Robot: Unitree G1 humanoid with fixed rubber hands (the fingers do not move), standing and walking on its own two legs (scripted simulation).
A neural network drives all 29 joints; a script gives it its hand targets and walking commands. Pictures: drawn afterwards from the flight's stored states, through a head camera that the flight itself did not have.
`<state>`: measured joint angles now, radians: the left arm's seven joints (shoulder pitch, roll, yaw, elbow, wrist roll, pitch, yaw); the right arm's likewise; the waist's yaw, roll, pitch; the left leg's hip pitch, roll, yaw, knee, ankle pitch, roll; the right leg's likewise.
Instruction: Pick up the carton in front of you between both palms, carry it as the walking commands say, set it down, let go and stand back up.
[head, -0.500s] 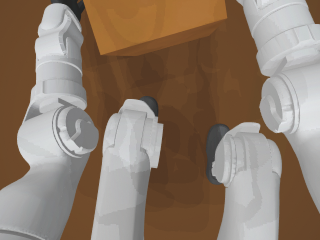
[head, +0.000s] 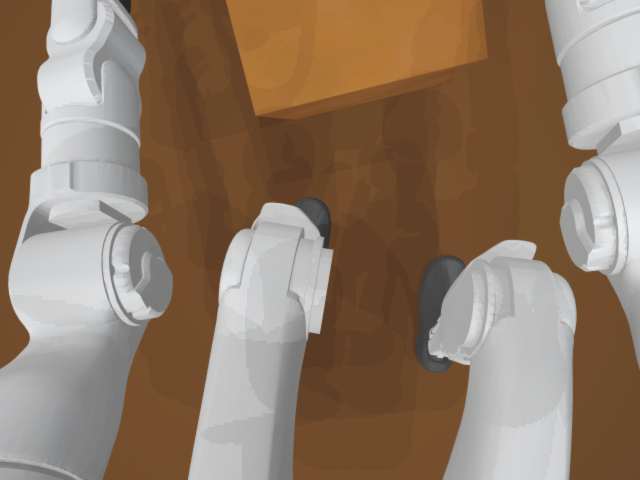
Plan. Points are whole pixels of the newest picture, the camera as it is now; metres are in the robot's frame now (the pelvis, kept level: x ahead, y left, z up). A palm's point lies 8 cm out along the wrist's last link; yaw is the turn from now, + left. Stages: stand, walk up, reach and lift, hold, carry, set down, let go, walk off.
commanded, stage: set down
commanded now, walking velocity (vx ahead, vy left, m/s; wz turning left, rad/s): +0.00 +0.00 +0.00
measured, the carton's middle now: (347, 6) +0.54 +0.11 -0.28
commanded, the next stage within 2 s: let go in 0.80 s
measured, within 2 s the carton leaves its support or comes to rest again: neither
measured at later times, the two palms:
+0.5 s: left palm out of the picture +0.49 +0.32 +0.02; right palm out of the picture +0.62 -0.05 +0.01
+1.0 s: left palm out of the picture +0.47 +0.31 +0.15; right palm out of the picture +0.59 -0.07 +0.15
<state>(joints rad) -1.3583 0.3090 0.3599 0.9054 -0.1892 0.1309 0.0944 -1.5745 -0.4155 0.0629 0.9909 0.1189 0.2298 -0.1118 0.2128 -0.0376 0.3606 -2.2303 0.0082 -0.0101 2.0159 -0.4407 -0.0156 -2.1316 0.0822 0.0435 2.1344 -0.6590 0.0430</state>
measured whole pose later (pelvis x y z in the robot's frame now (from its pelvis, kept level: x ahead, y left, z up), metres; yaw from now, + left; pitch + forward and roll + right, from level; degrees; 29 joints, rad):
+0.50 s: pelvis +0.02 +0.00 +0.11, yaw +0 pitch +48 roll -1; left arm -1.15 0.25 0.43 0.74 -0.09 0.25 0.04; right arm -1.41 -0.35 -0.08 0.93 -0.01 0.31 -0.07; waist 0.21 -0.06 0.01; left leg -2.05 -0.01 -0.03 1.61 -0.39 -0.02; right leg -1.96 0.08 0.05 1.70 -0.58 0.03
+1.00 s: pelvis +0.05 +0.01 +0.25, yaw +0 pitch +45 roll -2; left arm -0.89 0.19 0.42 0.69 0.05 0.19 -0.06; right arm -1.12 -0.21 -0.22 0.86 -0.12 0.24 -0.07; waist 0.17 -0.05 -0.08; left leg -1.60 -0.01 -0.04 1.08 -0.26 0.00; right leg -1.50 0.07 0.06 1.14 -0.41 0.03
